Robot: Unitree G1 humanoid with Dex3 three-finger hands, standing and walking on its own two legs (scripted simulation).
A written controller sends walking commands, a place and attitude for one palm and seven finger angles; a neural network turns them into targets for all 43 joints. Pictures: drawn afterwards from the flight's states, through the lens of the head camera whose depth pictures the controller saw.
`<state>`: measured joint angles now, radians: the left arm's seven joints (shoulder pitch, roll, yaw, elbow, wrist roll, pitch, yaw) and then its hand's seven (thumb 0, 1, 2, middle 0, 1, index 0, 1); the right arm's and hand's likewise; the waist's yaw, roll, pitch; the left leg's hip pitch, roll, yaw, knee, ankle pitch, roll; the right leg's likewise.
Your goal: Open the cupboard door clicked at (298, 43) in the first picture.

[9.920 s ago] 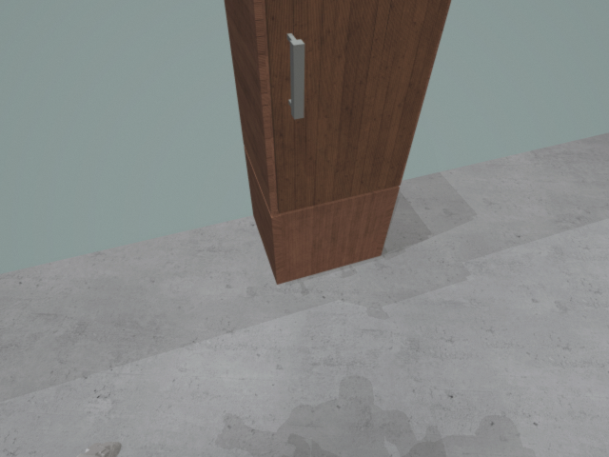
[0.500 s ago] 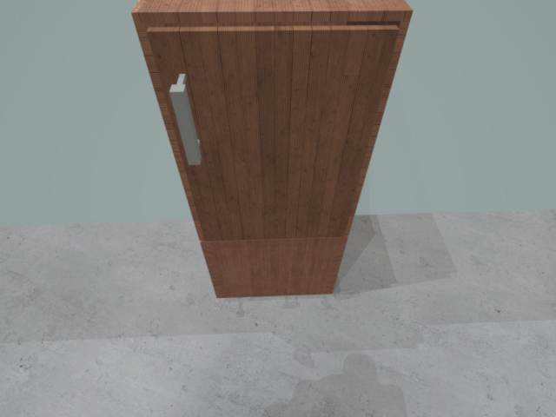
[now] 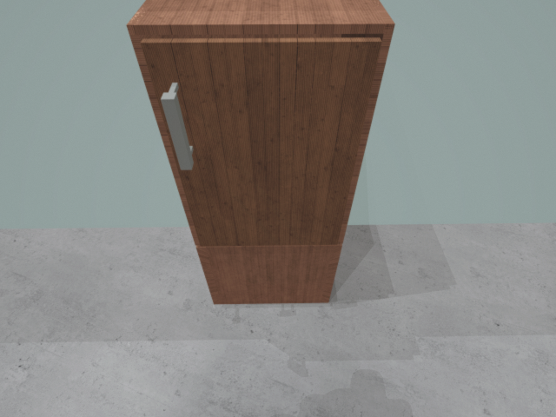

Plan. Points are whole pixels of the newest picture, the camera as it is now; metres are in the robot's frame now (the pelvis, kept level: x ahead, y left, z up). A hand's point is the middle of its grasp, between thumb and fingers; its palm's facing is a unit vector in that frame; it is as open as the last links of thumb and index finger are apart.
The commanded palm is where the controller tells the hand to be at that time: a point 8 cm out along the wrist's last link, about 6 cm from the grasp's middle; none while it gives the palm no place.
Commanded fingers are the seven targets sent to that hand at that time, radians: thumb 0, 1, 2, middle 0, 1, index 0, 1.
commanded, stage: come to a stop and stand still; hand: left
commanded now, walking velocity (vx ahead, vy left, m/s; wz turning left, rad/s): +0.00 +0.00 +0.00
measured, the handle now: (180, 127) +0.60 +0.23 +0.09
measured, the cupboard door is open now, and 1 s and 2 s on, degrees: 0 0 0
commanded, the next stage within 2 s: look again from close up in 0.08 s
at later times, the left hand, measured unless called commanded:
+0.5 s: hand out of the picture +0.04 +0.26 -0.17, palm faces +0.04 -0.96 -0.28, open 7.4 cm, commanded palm none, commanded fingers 0.00 0.90 0.90 -0.20 -0.30 -0.20 -0.30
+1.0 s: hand out of the picture -0.03 +0.28 -0.17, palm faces +0.00 -0.97 -0.25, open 7.4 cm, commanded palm none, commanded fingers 0.00 0.90 0.90 -0.20 -0.30 -0.20 -0.30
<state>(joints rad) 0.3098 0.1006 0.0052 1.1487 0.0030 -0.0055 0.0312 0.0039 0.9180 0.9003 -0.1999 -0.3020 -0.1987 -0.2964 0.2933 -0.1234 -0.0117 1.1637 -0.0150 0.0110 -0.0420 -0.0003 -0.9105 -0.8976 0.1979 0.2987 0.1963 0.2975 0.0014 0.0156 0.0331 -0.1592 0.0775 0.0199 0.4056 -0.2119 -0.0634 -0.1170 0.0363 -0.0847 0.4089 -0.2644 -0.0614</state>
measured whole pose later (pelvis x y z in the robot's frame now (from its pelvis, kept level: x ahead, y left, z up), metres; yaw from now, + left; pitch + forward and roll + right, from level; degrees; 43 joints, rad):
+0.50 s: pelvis -0.01 +0.04 -0.01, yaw -1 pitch -2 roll +0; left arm 0.26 0.25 0.03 1.00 0.02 -0.01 0.03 0.00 0.91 0.90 -0.20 -0.30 -0.20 -0.30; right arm 0.22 -0.23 -0.03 0.99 -0.02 -0.01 -0.03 0.00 -0.91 -0.90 0.20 0.30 0.20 0.30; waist 0.01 0.00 0.00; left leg -0.23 0.03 0.05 0.55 -0.28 0.00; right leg -0.18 -0.02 -0.06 0.53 -0.31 -0.01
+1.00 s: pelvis -0.04 +0.07 +0.00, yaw +0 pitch -2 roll +0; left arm 0.32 0.24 0.00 1.05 0.03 0.02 0.01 0.00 0.91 0.90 -0.20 -0.30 -0.20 -0.30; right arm 0.27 -0.24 -0.01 1.05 -0.03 0.03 0.00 0.00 -0.91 -0.90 0.20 0.30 0.20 0.30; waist 0.00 -0.01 -0.01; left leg -0.23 -0.02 0.06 0.45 -0.21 0.04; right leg -0.20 -0.06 -0.05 0.47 -0.29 0.02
